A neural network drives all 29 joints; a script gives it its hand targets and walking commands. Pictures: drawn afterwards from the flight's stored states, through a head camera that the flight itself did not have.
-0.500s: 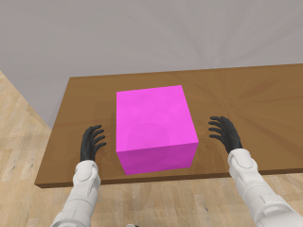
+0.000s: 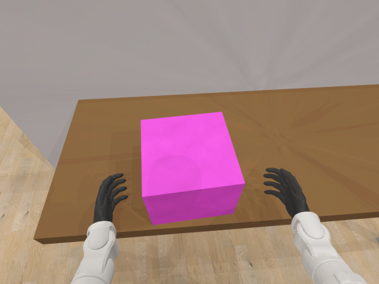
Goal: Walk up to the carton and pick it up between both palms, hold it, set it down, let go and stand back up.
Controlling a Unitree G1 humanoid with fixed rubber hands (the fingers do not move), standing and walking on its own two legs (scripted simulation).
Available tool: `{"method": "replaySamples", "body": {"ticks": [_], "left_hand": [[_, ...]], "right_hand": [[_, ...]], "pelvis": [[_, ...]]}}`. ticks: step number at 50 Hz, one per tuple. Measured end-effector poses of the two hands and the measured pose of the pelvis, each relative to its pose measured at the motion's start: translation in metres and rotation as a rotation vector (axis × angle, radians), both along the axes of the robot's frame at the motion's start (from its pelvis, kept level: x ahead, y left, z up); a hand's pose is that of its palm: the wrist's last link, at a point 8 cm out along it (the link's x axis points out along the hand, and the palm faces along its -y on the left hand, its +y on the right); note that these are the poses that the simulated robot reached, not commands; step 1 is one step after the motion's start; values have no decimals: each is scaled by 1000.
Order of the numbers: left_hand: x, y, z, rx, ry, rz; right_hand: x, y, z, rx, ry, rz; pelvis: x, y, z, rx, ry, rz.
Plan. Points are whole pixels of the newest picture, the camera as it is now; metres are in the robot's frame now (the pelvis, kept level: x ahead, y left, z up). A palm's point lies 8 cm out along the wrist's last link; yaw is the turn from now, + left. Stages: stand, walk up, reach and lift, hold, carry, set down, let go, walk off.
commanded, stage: set down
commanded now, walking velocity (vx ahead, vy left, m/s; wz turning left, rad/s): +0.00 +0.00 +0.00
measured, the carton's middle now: (187, 167) +0.40 +0.05 -0.05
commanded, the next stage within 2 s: none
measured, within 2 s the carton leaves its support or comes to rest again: neither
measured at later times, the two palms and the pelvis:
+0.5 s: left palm (98, 236) +0.22 +0.22 -0.03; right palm (303, 229) +0.24 -0.20 -0.02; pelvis +0.01 +0.01 +0.01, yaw -1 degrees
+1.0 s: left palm (94, 256) +0.18 +0.22 -0.03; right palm (321, 260) +0.19 -0.22 -0.02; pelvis +0.01 +0.00 +0.01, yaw -2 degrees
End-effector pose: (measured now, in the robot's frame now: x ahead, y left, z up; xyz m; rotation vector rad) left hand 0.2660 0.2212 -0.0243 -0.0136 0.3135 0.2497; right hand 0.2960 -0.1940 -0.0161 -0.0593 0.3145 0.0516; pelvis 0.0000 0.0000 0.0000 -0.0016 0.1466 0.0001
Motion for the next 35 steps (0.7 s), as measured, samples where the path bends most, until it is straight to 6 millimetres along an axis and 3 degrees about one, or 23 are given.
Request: {"method": "replaySamples", "body": {"ticks": [15,24,30,35], "left_hand": [[-24,-1,7,4,-3,-21],[-46,3,-8,-2,71,13],[-45,4,6,13,17,20],[-59,1,10,32,39,0]], "right_hand": [[-33,-13,6,-8,-11,-4],[-54,-6,0,-3,22,-20],[-59,1,0,29,13,-37],[-77,-3,0,37,16,-65]], "pelvis": [[10,5,9,0,-58,-8],[11,5,10,9,-115,-14],[13,7,10,7,-149,-18],[20,9,14,5,-191,-21]]}}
